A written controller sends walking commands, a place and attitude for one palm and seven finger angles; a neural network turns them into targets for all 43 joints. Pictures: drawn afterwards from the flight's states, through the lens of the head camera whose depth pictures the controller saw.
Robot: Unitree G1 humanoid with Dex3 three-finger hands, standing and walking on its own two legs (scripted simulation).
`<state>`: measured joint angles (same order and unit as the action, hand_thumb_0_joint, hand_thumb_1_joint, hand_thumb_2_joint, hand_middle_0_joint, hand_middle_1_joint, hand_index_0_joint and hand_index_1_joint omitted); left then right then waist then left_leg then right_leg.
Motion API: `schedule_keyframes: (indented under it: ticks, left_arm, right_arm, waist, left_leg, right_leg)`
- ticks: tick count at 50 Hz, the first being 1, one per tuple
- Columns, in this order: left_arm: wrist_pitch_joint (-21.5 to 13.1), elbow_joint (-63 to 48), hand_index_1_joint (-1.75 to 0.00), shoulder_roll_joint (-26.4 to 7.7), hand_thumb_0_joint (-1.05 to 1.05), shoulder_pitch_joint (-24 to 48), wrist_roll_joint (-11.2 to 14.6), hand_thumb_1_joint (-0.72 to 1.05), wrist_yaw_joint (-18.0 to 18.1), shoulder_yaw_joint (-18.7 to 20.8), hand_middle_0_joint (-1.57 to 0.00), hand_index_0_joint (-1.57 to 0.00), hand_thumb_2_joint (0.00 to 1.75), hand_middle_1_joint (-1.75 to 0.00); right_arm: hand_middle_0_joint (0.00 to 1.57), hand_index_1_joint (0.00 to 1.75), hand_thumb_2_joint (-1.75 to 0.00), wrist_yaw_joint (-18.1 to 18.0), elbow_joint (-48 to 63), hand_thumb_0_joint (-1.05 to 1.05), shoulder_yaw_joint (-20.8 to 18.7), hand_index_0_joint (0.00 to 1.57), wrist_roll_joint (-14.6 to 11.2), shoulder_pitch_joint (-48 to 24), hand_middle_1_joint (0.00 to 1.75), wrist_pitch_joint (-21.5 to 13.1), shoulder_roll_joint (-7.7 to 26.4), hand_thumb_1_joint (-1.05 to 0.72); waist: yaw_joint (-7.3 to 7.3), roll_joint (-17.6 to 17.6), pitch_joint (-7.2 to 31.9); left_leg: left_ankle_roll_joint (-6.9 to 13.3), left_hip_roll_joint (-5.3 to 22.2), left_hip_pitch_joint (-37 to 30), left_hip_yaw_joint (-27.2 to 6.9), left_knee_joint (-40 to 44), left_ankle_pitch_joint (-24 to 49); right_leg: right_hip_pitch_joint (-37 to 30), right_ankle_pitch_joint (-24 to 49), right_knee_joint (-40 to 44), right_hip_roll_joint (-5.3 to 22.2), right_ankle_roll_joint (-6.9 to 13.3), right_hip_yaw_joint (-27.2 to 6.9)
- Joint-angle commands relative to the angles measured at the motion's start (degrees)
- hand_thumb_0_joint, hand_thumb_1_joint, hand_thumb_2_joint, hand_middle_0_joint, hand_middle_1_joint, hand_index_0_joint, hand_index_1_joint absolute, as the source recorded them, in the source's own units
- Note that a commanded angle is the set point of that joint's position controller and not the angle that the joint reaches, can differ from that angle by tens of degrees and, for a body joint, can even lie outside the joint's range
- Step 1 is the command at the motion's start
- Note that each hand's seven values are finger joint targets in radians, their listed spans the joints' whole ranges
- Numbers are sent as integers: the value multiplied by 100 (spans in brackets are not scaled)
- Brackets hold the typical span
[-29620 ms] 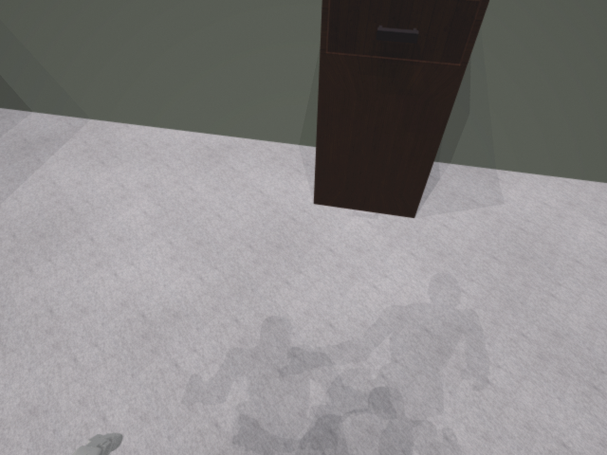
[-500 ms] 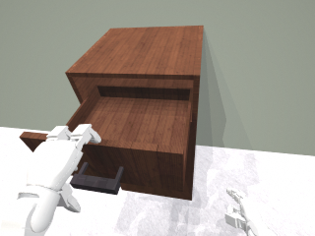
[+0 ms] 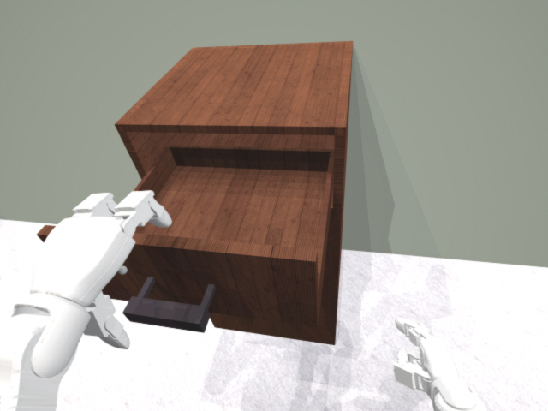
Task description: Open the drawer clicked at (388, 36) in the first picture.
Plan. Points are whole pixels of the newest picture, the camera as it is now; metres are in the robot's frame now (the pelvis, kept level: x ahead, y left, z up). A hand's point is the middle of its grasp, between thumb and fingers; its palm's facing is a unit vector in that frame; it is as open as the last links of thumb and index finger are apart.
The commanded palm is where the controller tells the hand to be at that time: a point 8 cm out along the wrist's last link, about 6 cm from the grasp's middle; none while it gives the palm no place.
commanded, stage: draw the hand back to the body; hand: left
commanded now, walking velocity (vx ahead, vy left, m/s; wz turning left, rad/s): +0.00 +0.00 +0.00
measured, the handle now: (173, 300) +0.25 +0.21 +0.04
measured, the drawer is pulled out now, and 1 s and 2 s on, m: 0.29 0.29 0.29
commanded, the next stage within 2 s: step back with the hand held close in 1.56 s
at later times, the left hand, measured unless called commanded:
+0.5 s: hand (99, 280) +0.20 +0.22 +0.18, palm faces +0.15 -0.07 -0.99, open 13.8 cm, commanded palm +0.16 +0.24 +0.24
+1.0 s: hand (103, 243) +0.22 +0.21 +0.22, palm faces +0.36 -0.86 -0.37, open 11.8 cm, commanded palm +0.16 +0.27 +0.23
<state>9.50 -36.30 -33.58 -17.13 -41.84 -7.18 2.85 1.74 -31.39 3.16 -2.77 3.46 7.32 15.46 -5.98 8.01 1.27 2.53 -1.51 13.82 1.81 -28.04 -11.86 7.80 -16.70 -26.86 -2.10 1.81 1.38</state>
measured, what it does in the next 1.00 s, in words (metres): stands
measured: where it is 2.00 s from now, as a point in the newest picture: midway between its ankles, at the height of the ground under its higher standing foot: outside the picture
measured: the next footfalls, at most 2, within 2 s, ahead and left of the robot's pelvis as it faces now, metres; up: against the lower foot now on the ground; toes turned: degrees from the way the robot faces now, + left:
none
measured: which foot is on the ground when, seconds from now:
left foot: down 0.00-1.00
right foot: down 0.00-1.00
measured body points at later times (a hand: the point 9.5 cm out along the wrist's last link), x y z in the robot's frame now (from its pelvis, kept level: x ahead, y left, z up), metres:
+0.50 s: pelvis +0.01 +0.00 +0.00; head -0.01 -0.05 +0.44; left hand +0.18 +0.23 +0.23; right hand +0.24 -0.19 -0.08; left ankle +0.04 +0.09 -0.74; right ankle -0.02 -0.10 -0.74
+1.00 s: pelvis +0.03 +0.00 +0.00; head +0.02 -0.01 +0.45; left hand +0.19 +0.26 +0.24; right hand +0.21 -0.22 -0.08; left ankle +0.04 +0.09 -0.74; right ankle -0.02 -0.10 -0.74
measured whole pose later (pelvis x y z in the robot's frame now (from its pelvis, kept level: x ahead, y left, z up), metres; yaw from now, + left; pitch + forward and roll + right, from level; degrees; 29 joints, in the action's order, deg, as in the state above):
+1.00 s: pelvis +0.03 +0.00 +0.00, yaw -1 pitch -3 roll -1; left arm -9.0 -36.9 -21.3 -28.0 5.8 5.7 18.7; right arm -2.7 -36.2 1.3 -1.2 11.8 -6.3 12.3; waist -2.3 3.1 -0.5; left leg 2.4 -1.2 10.3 2.2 -27.2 -14.2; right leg 3.2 -17.3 -23.3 -2.4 1.9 0.7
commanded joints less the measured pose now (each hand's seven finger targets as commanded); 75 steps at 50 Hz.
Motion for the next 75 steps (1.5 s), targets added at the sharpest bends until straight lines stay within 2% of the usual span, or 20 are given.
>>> schedule_keyframes:
  ticks: [1,4,9,11,15,18,19,22,28,29,30,31,33,34,35,38,56,59,68,75]
  left_arm:
    - [-168,-1100,-120,-1093,0,513,-183,-50,435,1039,-30,-30,30,-120]
    - [-175,-1211,-120,-1346,0,506,-24,-50,537,1392,-30,-30,30,-120]
    - [-166,-1143,-120,-1240,0,400,128,-50,478,1305,-30,-30,30,-120]
    - [-194,-959,-120,-1173,0,192,49,-50,419,1181,-30,-30,30,-120]
    - [-335,-1272,-120,-1254,0,395,-9,-50,387,1142,-30,-30,30,-120]
    - [-407,-1175,-120,-1532,0,98,5,-50,459,1538,-30,-30,30,-120]
    - [-420,-1208,-120,-1794,0,75,145,-50,516,1883,-30,-30,30,-120]
    - [-471,-966,-120,-1410,0,-356,220,-50,489,1661,-30,-30,30,-120]
    - [-517,-1092,-120,-1571,0,-552,406,-50,459,1855,-30,-30,30,-120]
    - [-1162,-1715,-118,449,0,510,4187,-47,835,1890,-30,-30,32,-118]
    - [-1385,-399,-115,128,0,-615,4191,-43,1104,2096,-29,-29,33,-115]
    - [-1528,-829,-113,373,0,-859,4586,-40,1175,2095,-29,-29,34,-113]
    - [-1892,-1459,-109,103,0,-393,4690,-32,1335,2250,-29,-29,37,-109]
    - [-1994,-1523,-107,-149,0,-292,4696,-29,1438,2472,-29,-29,39,-107]
    - [-2121,-1583,-104,281,0,-262,4651,-26,1452,2128,-28,-28,40,-104]
    - [-2148,-1394,-98,498,0,-372,4676,-15,1452,1898,-27,-27,45,-98]
    - [-2108,-1002,-57,247,0,-1009,4823,48,1399,2502,-23,-23,72,-57]
    - [-2089,-1013,-50,278,0,-821,4811,58,1387,2454,-22,-22,76,-50]
    - [-2012,-993,-30,250,0,-784,4831,90,1411,2429,-20,-20,90,-30]
    - [-2011,-881,-30,257,0,-806,4824,90,1416,2467,-20,-20,90,-30]
  right_arm:
    - [20,30,-90,-12,1065,0,-170,20,16,-1139,30,-325,423,-90]
    - [20,30,-90,-9,1078,0,-168,20,-41,-1286,30,-358,468,-90]
    - [20,30,-90,-22,1095,0,-185,20,-78,-1281,30,-372,481,-90]
    - [20,30,-90,-56,1090,0,-192,20,-28,-1062,30,-357,456,-90]
    - [20,30,-90,-105,1175,0,-167,20,19,-1033,30,-423,463,-90]
    - [20,30,-90,-127,1153,0,-199,20,12,-946,30,-386,508,-90]
    - [20,30,-90,-137,1138,0,-189,20,-42,-1112,30,-443,552,-90]
    - [20,30,-90,-89,1121,0,-231,20,23,-869,30,-368,486,-90]
    - [20,30,-90,-104,1217,0,-251,20,-30,-815,30,-378,558,-90]
    - [20,30,-90,-251,1276,0,-277,20,-41,-473,30,-898,106,-90]
    - [20,30,-90,-368,911,0,-244,20,90,-101,30,-1131,246,-90]
    - [20,30,-90,-436,959,0,-273,20,46,-181,30,-1210,230,-90]
    - [20,30,-90,-537,924,0,-303,20,77,-235,30,-1447,262,-90]
    - [20,30,-90,-567,789,0,-296,20,98,-288,30,-1584,308,-90]
    - [20,30,-90,-565,760,0,-233,20,153,-168,30,-1673,170,-90]
    - [20,30,-90,-527,679,0,-275,20,126,-139,30,-1768,215,-90]
    - [20,30,-90,-492,539,0,-472,20,87,-73,30,-1539,287,-90]
    - [20,30,-90,-503,516,0,-465,20,71,-76,30,-1490,294,-90]
    - [20,30,-90,-507,574,0,-443,20,86,-130,30,-1445,293,-90]
    - [20,30,-90,-502,532,0,-439,20,99,-124,30,-1407,289,-90]
  waist:
    - [-41,-533,770]
    - [-40,-351,738]
    - [38,-313,579]
    - [37,-645,537]
    - [-14,-321,706]
    - [-40,-622,729]
    - [-19,-375,732]
    - [-43,-495,639]
    - [6,-584,615]
    - [582,-526,265]
    - [496,-1079,-32]
    - [386,-1442,105]
    - [333,-1076,504]
    - [305,-404,426]
    - [296,-217,512]
    - [296,-39,173]
    - [288,-759,505]
    - [327,-358,396]
    - [295,-509,377]
    - [293,-433,263]
  left_leg:
    - [-137,232,-700,-248,189,866]
    - [-120,211,-666,-256,141,809]
    - [-109,195,-655,-252,125,726]
    - [-106,186,-608,-247,130,699]
    - [-89,183,-677,-260,60,653]
    - [-96,192,-655,-266,52,761]
    - [-103,212,-642,-272,13,754]
    - [-91,172,-587,-238,-7,945]
    - [-89,192,-552,-236,-34,844]
    - [-12,298,-1221,-207,-9,264]
    - [-44,441,-1087,-335,157,-19]
    - [-69,438,-1003,-371,297,85]
    - [-49,401,-1145,-282,288,199]
    - [-80,368,-1141,-227,256,145]
    - [-84,314,-1090,-257,325,274]
    - [-114,392,-1071,-316,437,545]
    - [-145,445,-1146,-265,320,1473]
    - [-154,419,-1180,-246,301,1431]
    - [-122,391,-1166,-256,328,1343]
    - [-136,381,-1126,-275,340,1265]
  right_leg:
    - [511,671,485,144,-49,-192]
    - [468,841,484,131,-37,-246]
    - [609,819,497,136,-74,-219]
    - [665,672,512,181,-121,-157]
    - [708,575,516,169,-88,-149]
    - [604,765,500,212,-114,-162]
    - [541,924,486,181,-68,-252]
    - [587,1070,437,180,-116,-47]
    - [689,1049,437,230,-183,-52]
    - [859,865,706,111,10,-69]
    - [921,506,669,80,20,31]
    - [681,552,733,163,-28,66]
    - [520,619,745,261,-70,-51]
    - [537,587,765,260,-26,-188]
    - [423,643,742,292,1,-66]
    - [416,783,742,280,27,-61]
    - [130,1857,656,254,-21,-11]
    - [200,1812,711,262,-8,-47]
    - [185,1837,724,280,-35,-52]
    - [200,1776,770,264,-17,-29]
